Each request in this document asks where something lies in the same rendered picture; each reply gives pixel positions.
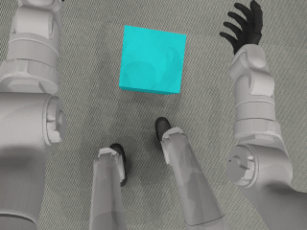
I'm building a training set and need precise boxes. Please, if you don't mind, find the robot right foot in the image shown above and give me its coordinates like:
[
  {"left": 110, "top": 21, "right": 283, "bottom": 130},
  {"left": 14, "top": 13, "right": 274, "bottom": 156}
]
[{"left": 154, "top": 117, "right": 171, "bottom": 154}]

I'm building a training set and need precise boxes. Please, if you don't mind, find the carton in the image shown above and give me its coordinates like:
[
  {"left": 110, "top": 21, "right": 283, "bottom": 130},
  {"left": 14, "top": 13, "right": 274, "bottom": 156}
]
[{"left": 119, "top": 25, "right": 186, "bottom": 95}]

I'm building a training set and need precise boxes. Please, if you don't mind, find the robot left upper arm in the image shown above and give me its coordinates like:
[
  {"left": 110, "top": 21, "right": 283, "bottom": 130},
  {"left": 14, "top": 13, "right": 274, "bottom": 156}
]
[{"left": 0, "top": 92, "right": 67, "bottom": 230}]

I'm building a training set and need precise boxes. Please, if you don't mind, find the right robot hand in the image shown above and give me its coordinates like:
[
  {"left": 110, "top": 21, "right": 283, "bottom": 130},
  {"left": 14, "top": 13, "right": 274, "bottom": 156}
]
[{"left": 219, "top": 0, "right": 263, "bottom": 56}]

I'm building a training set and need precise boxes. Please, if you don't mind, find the robot right upper arm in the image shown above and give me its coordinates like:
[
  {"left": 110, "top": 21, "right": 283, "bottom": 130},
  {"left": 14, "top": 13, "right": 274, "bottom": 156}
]
[{"left": 225, "top": 143, "right": 307, "bottom": 230}]

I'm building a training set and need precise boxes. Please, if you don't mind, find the robot right forearm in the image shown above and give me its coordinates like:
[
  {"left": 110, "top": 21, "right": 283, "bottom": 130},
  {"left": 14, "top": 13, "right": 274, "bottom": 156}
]
[{"left": 228, "top": 44, "right": 293, "bottom": 170}]

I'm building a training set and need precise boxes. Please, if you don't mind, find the robot left forearm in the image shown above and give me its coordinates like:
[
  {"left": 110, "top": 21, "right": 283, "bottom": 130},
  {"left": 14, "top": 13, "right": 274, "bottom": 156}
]
[{"left": 0, "top": 0, "right": 63, "bottom": 95}]

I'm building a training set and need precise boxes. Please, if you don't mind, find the left robot shin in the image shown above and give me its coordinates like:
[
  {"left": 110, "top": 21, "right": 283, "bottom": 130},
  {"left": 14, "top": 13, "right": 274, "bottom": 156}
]
[{"left": 93, "top": 148, "right": 124, "bottom": 180}]

